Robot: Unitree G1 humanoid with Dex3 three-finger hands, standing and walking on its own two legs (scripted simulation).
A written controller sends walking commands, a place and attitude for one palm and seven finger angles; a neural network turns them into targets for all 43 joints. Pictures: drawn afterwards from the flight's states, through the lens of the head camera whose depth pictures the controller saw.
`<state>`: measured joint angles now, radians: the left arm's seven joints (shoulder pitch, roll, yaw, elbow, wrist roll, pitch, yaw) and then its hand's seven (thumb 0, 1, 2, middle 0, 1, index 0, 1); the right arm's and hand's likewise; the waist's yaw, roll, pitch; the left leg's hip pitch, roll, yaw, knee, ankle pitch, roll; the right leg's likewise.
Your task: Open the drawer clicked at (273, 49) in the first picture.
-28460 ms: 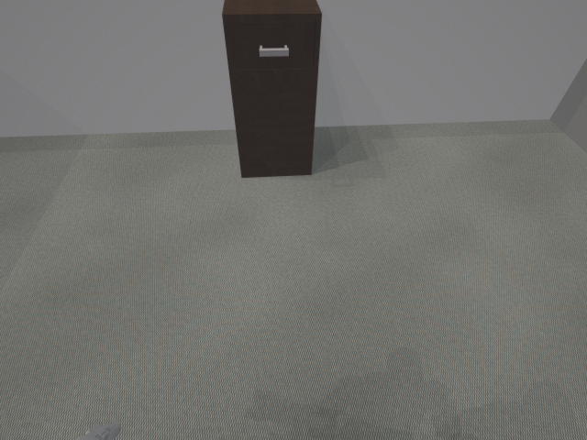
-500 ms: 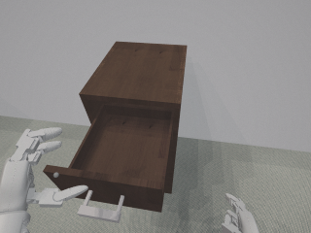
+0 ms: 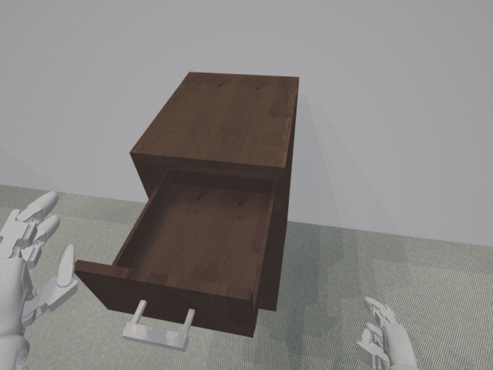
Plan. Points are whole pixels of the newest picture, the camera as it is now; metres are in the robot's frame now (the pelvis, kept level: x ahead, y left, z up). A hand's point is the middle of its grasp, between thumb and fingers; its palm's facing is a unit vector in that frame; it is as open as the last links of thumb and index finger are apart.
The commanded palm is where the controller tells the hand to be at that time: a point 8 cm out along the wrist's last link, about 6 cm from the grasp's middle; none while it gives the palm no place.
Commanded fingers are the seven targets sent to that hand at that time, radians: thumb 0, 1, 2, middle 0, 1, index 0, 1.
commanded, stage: draw the hand back to the body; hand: left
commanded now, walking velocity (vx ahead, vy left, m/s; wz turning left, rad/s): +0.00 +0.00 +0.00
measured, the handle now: (160, 323) +0.22 +0.20 -0.09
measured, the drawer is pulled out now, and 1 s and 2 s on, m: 0.30 0.30 0.30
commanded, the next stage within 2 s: step back with the hand held close in 0.12 s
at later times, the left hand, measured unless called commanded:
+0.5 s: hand (69, 287) +0.18 +0.24 +0.14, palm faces +0.27 -0.83 -0.49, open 7.4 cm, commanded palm +0.11 +0.29 +0.18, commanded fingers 0.00 0.90 0.90 -0.20 -0.30 -0.20 -0.30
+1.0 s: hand (7, 346) +0.11 +0.26 +0.15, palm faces +0.36 -0.82 -0.45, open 7.4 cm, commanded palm +0.04 +0.31 +0.18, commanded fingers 0.00 0.90 0.90 -0.20 -0.30 -0.20 -0.30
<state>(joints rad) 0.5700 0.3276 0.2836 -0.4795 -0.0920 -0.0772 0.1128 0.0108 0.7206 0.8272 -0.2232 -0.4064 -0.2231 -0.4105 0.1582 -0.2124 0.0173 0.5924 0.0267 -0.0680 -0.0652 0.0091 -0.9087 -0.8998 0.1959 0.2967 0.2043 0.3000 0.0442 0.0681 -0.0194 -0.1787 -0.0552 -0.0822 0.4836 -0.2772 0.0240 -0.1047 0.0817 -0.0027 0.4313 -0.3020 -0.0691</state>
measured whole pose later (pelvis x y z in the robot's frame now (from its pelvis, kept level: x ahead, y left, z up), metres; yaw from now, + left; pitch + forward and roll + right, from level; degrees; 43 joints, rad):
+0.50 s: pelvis -0.02 +0.01 +0.00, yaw +0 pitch +2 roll -1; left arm 0.64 0.36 0.33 -0.53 -0.06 -0.16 0.10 0.02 0.89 0.90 -0.21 -0.30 -0.21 -0.30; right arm 0.15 -0.24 -0.03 0.56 0.03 0.02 -0.04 0.01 -0.91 -0.90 0.20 0.30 0.21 0.30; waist -0.01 0.05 0.04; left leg -0.29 -0.05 -0.08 0.49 -0.24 0.03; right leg -0.20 0.09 -0.01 0.42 -0.25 -0.06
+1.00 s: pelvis -0.08 +0.02 -0.01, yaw +2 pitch +3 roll -2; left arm 0.64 0.39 0.36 -0.63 -0.05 -0.18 0.15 0.02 0.88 0.90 -0.21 -0.30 -0.21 -0.30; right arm 0.18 -0.20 0.01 0.54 0.01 -0.02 -0.05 0.01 -0.91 -0.90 0.20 0.30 0.21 0.30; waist -0.01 0.01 0.00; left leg -0.46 -0.04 -0.06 0.63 -0.27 0.04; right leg -0.37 0.06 -0.05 0.54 -0.23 -0.04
